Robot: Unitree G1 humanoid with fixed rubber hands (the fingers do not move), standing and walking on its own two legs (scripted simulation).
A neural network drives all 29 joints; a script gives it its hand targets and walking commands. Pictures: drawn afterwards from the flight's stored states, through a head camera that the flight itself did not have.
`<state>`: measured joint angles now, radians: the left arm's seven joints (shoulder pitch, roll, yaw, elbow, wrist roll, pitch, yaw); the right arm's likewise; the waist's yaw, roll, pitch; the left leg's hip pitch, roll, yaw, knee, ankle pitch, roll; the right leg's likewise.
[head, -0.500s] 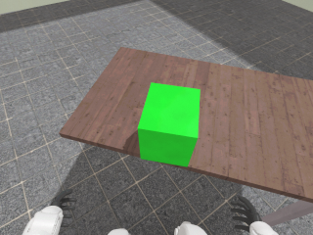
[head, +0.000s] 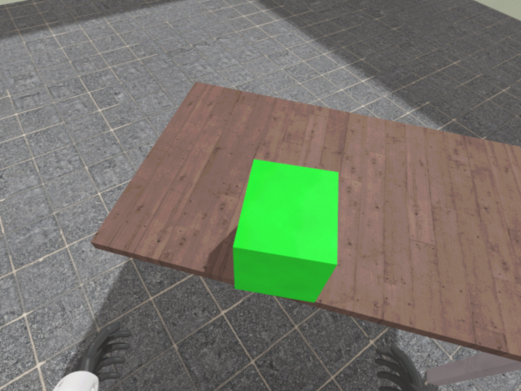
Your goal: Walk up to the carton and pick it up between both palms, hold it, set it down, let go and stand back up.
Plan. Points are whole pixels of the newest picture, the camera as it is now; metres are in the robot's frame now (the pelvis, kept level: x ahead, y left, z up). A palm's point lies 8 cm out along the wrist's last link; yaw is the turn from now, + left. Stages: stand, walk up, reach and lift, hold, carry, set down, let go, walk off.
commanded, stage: reach and lift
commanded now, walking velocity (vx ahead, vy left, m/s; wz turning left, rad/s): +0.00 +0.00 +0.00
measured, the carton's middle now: (284, 232) +0.43 -0.05 -0.10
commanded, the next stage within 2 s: none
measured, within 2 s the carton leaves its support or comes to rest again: neither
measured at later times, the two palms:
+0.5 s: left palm out of the picture +0.15 +0.22 -0.07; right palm out of the picture +0.13 -0.22 -0.07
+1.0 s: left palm (124, 345) +0.20 +0.20 -0.05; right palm (398, 363) +0.18 -0.21 -0.06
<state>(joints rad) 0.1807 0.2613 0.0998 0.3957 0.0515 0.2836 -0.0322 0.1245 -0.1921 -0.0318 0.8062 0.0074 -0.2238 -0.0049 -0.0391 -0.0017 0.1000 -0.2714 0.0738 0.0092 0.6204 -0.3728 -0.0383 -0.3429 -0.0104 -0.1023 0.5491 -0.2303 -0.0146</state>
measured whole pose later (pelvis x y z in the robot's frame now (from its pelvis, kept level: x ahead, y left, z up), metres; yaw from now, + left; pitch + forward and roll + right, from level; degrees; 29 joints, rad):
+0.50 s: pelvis -0.01 +0.01 +0.01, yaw -1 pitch -5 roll -1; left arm 0.21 0.17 -0.02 0.58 -0.01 0.00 0.02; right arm 0.20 -0.14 -0.11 0.78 -0.01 -0.30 0.02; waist 0.00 0.02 0.07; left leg -0.09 0.06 0.04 0.47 -0.30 -0.02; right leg -0.17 -0.02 -0.08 0.41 -0.16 0.00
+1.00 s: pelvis +0.00 +0.00 +0.01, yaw +0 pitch -3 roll -1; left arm 0.08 0.19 -0.07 0.73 -0.10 -0.33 -0.01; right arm 0.07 -0.10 -0.05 0.90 0.07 -0.53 -0.04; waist -0.01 0.01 0.05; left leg -0.13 0.06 0.02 0.52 -0.34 -0.04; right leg -0.22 -0.02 -0.09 0.49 -0.22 -0.01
